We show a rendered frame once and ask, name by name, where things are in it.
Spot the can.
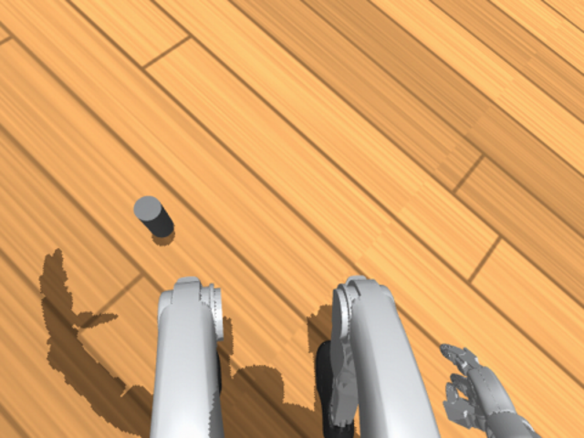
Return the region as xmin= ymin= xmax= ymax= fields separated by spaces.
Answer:
xmin=133 ymin=196 xmax=174 ymax=237

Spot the right robot arm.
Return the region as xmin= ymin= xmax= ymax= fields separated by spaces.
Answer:
xmin=485 ymin=412 xmax=541 ymax=438

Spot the right robot hand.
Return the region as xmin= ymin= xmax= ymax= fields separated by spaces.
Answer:
xmin=440 ymin=344 xmax=517 ymax=432

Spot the right robot foot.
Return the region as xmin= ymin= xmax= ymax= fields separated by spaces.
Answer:
xmin=316 ymin=340 xmax=354 ymax=438

